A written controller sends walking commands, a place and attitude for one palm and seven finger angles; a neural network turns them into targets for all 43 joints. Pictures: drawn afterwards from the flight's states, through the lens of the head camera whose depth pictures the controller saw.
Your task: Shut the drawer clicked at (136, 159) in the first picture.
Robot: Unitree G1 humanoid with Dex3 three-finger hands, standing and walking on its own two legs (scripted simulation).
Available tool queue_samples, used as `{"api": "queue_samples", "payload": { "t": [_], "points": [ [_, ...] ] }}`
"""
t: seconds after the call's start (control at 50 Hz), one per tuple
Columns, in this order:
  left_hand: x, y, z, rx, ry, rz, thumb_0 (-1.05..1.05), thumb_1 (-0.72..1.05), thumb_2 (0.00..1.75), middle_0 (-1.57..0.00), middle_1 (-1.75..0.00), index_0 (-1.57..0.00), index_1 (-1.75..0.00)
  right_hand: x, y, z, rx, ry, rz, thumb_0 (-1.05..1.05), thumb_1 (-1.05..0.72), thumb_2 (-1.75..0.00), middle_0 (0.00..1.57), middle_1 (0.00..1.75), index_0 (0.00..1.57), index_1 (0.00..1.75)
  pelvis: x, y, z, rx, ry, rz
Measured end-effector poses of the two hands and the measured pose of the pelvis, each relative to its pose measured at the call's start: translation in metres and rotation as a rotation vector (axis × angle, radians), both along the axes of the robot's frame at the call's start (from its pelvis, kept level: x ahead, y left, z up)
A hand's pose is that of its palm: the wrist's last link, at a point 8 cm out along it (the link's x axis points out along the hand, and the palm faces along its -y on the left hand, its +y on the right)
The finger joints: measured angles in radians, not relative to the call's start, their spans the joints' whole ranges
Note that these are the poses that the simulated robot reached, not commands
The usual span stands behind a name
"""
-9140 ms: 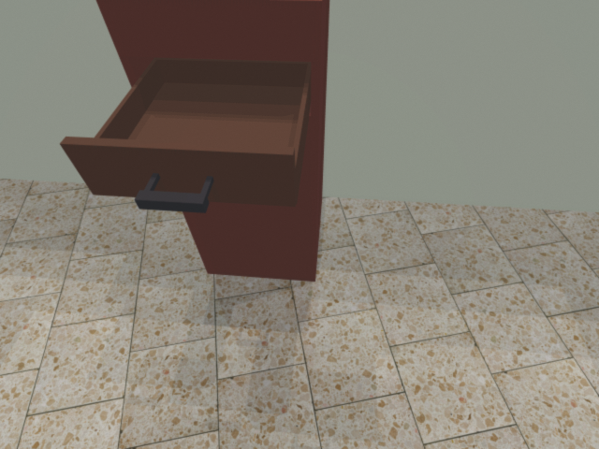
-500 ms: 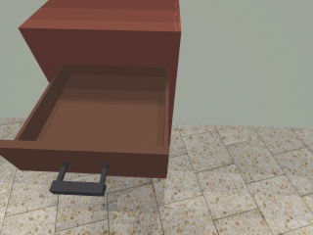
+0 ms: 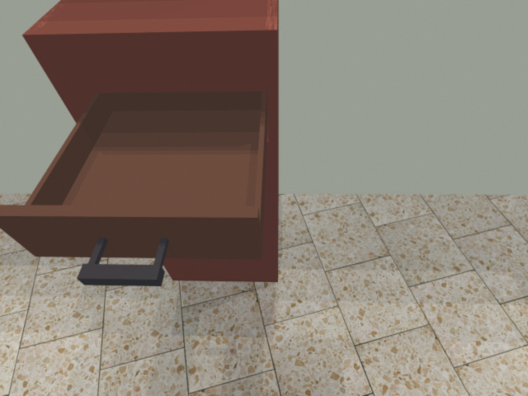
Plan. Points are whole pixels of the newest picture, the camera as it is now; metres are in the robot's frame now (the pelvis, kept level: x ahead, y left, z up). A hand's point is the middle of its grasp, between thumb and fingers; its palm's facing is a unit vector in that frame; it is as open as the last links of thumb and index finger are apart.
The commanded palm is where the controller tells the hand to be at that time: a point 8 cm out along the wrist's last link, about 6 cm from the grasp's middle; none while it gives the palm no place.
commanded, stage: come to a stop and stand still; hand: left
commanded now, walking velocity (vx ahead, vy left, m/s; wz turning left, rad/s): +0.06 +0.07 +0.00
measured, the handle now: (127, 260) +0.28 +0.23 +0.05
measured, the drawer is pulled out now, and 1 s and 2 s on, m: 0.30 0.30 0.30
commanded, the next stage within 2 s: look again from close up in 0.70 s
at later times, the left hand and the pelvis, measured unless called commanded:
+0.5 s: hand out of the picture +0.01 +0.23 -0.17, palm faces +0.02 -0.97 -0.22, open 7.4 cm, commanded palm none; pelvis +0.00 +0.05 +0.00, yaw +0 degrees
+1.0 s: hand out of the picture +0.01 +0.23 -0.18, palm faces +0.02 -0.98 -0.21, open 7.4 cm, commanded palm none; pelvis +0.01 +0.06 +0.00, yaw +1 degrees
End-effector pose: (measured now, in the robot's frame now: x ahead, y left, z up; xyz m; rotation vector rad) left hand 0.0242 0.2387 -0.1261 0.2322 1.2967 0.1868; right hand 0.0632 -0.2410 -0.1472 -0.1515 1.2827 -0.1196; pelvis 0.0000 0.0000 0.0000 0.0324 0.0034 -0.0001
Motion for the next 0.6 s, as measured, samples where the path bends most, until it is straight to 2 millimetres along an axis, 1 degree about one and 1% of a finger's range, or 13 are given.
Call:
{"api": "queue_samples", "payload": {
  "t": [0.08,0.14,0.2,0.32,0.44,0.52,0.6],
  "points": [
    [-0.008,-0.001,-0.002,-0.030,-0.005,0.020,0.00,0.91,0.90,-0.20,-0.30,-0.20,-0.30,-0.004,0.002,0.009,-0.020,0.002,0.015,0.00,-0.91,-0.90,0.20,0.30,0.20,0.30,-0.003,0.006,0.004,0.006,-0.004,0.009],
    [-0.012,0.007,-0.010,-0.044,0.003,0.036,0.00,0.91,0.90,-0.20,-0.30,-0.20,-0.30,-0.010,0.008,0.007,-0.042,-0.004,0.024,0.00,-0.91,-0.90,0.20,0.30,0.20,0.30,-0.004,0.014,-0.001,-0.020,-0.007,0.020],
    [-0.015,0.015,-0.014,-0.053,0.016,0.040,0.00,0.91,0.90,-0.20,-0.30,-0.20,-0.30,-0.023,0.019,0.008,-0.044,0.020,0.021,0.00,-0.91,-0.90,0.20,0.30,0.20,0.30,-0.006,0.021,-0.001,-0.020,-0.019,0.015],
    [-0.015,0.028,-0.013,-0.055,0.029,0.036,0.00,0.91,0.90,-0.20,-0.30,-0.20,-0.30,-0.050,0.047,0.006,-0.010,0.091,0.004,0.00,-0.91,-0.90,0.20,0.30,0.20,0.30,-0.002,0.032,0.002,-0.030,-0.019,0.016],
    [-0.016,0.037,-0.013,-0.052,0.058,0.031,0.00,0.91,0.90,-0.20,-0.30,-0.20,-0.30,-0.071,0.070,0.002,0.021,0.145,-0.028,0.01,-0.91,-0.90,0.20,0.30,0.20,0.30,0.002,0.043,0.002,-0.032,-0.017,0.009],
    [-0.016,0.040,-0.013,-0.055,0.072,0.032,0.00,0.91,0.90,-0.20,-0.30,-0.20,-0.30,-0.078,0.080,0.001,0.031,0.164,-0.047,0.00,-0.91,-0.90,0.20,0.30,0.20,0.30,0.005,0.048,0.002,-0.031,-0.018,0.004],
    [-0.015,0.039,-0.015,-0.063,0.079,0.032,0.00,0.91,0.90,-0.20,-0.30,-0.20,-0.30,-0.079,0.086,0.000,0.032,0.167,-0.061,0.00,-0.91,-0.90,0.20,0.30,0.20,0.30,0.007,0.052,0.002,-0.031,-0.020,-0.001]
  ]
}}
